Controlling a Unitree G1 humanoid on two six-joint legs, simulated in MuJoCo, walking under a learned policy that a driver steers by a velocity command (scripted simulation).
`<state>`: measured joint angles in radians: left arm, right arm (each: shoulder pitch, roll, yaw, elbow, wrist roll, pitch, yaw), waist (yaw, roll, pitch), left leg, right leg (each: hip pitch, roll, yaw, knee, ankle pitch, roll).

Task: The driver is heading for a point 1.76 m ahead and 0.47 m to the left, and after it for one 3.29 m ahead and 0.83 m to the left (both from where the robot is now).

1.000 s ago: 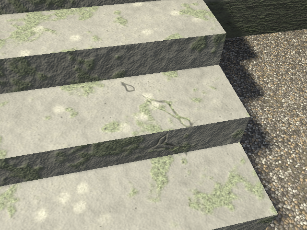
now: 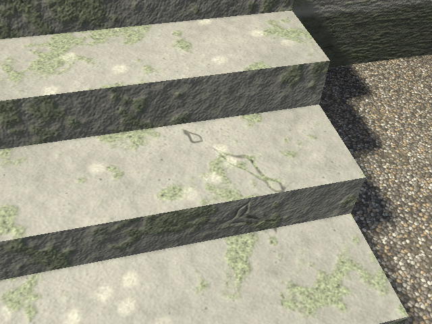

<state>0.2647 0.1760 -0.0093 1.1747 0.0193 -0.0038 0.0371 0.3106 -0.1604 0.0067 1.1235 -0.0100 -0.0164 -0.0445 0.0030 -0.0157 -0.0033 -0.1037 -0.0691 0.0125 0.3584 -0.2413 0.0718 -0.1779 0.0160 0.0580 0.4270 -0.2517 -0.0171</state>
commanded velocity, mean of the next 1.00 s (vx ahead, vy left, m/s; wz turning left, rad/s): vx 0.43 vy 0.00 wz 0.00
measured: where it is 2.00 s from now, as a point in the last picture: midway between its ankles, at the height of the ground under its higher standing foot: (211, 85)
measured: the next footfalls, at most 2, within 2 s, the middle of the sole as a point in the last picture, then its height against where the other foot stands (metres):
left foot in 0.76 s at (196, 311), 0.18 m higher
right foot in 1.36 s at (242, 160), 0.18 m higher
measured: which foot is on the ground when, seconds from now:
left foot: down 0.00-0.22, up 0.24-0.74, down 0.76-1.00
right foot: down 0.00-0.76, up 0.78-1.00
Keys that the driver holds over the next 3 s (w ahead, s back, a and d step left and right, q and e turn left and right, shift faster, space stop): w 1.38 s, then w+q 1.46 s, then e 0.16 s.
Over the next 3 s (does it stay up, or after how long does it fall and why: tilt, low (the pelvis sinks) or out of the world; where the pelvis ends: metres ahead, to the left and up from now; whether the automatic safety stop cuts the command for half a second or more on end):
stays up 1.64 0.40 0.69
